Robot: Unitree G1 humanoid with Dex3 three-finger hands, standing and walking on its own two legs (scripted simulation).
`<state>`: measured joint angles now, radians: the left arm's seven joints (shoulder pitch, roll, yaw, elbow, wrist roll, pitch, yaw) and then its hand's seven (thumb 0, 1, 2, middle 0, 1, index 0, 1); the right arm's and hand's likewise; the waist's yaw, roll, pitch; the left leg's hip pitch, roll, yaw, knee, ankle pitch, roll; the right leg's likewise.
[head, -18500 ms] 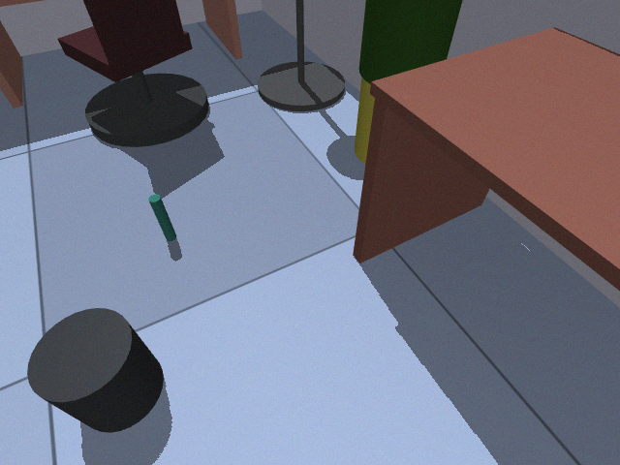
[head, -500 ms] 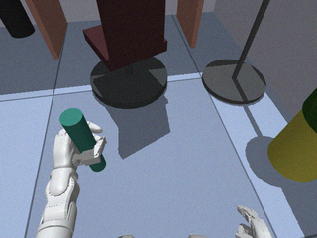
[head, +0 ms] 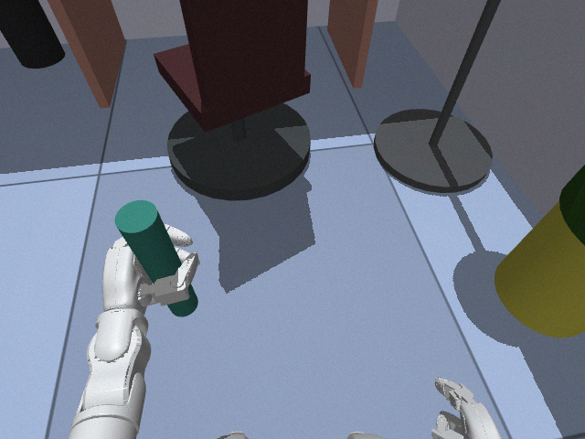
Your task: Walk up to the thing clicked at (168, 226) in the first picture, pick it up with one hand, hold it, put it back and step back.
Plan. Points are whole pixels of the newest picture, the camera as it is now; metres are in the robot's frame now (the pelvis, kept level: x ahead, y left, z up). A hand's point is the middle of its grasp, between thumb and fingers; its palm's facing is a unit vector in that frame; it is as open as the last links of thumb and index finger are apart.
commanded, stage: hold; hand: left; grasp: from the side
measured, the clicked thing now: (164, 268) +0.33 +0.18 +0.04
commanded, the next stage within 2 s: crouch in 1.08 s
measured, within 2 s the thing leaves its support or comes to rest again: neither
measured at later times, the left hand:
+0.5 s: hand (172, 262) +0.33 +0.17 +0.05, palm faces +0.11 -0.99 -0.01, open 5.5 cm
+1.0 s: hand (172, 267) +0.33 +0.17 +0.05, palm faces +0.11 -0.99 -0.01, open 5.5 cm
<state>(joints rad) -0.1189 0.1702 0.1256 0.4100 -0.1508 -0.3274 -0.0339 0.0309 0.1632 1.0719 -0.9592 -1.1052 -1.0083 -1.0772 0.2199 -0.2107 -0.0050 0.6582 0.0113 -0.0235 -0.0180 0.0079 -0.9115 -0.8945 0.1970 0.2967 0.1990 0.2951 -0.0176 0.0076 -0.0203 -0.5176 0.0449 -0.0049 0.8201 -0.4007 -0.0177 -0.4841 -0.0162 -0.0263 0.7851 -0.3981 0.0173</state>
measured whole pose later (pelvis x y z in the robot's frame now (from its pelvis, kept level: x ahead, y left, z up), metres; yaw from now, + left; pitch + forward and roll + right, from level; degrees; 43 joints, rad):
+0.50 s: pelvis +0.00 +0.00 +0.00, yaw +0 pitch +6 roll -1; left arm -0.13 0.17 0.13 0.42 -0.15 -0.35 -0.03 0.03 0.16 1.07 -0.96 -1.11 -1.01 -1.08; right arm 0.22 -0.21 -0.01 0.66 0.01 -0.02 -0.01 0.01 -0.91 -0.90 0.20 0.30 0.20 0.30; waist -0.02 0.01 -0.03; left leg -0.52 0.05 -0.01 0.83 -0.41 -0.02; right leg -0.48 -0.02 -0.03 0.79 -0.41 0.02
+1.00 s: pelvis +0.00 +0.00 +0.00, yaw +0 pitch +5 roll -1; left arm -0.12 0.17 0.13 0.43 -0.15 -0.35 -0.02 0.03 0.16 1.07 -0.96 -1.11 -1.00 -1.08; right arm 0.22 -0.21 -0.01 0.66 0.01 -0.02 -0.02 0.01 -0.92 -0.90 0.20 0.30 0.20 0.30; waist -0.02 0.01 -0.03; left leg -0.52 0.04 -0.01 0.83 -0.40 -0.02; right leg -0.48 -0.02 -0.03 0.79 -0.40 0.02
